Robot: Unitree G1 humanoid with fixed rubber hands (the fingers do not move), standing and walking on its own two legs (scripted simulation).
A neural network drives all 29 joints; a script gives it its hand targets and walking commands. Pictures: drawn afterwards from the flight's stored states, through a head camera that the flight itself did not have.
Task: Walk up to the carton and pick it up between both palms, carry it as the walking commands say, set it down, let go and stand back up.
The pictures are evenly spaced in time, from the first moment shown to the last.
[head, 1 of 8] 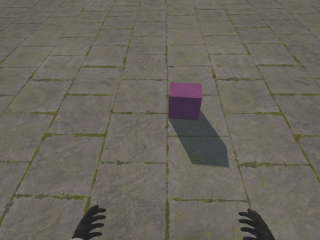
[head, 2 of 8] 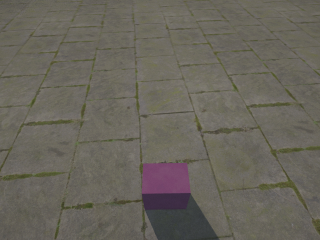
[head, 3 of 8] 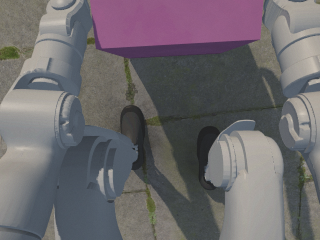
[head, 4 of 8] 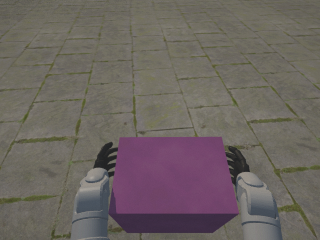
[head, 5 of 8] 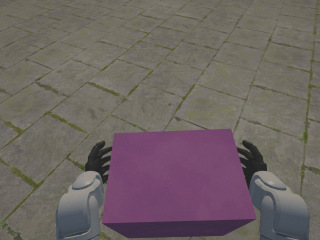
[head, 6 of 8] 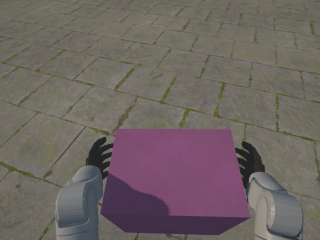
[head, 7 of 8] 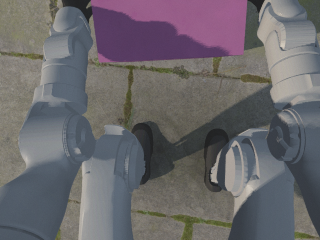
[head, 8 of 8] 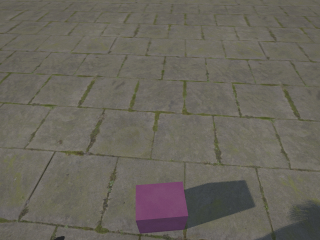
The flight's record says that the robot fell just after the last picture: no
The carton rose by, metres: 0.66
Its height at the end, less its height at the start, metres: +0.00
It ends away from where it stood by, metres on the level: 1.98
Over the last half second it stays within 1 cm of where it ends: yes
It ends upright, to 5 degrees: yes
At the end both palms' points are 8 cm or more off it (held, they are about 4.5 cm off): yes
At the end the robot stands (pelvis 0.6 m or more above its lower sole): yes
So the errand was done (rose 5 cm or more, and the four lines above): yes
